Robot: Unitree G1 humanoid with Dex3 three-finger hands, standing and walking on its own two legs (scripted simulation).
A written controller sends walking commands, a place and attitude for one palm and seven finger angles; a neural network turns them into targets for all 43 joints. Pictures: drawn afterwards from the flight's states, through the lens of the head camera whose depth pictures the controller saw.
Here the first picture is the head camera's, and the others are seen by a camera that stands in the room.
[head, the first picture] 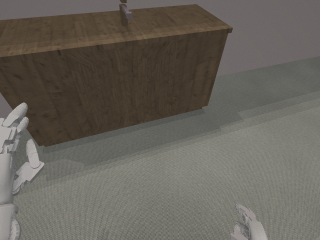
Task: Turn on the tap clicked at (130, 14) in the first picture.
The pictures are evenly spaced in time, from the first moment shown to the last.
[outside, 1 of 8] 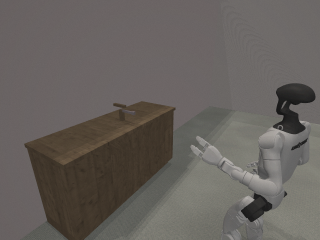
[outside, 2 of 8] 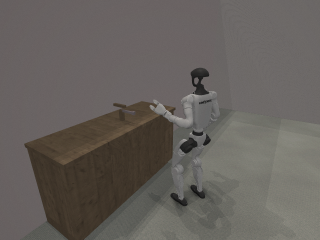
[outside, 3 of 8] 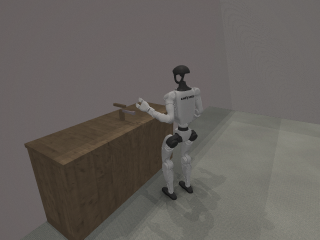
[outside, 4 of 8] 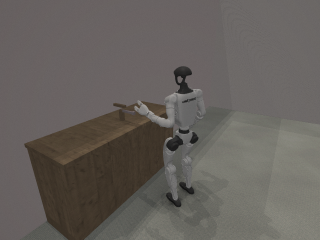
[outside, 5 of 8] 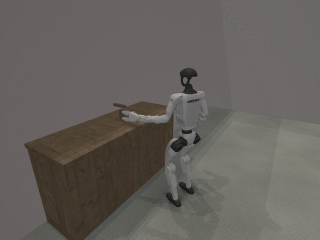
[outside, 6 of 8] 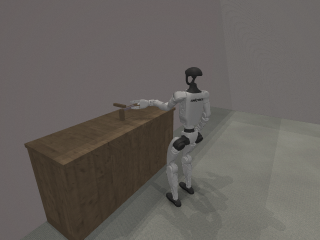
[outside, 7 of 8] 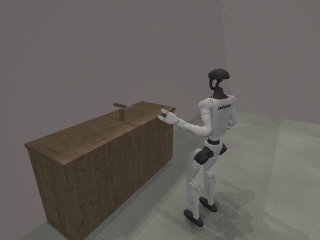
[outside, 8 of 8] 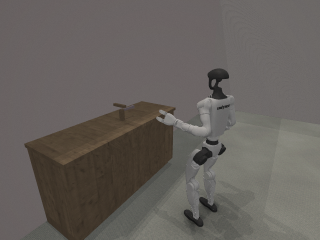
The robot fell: no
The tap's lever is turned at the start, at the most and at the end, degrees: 0 86 86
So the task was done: yes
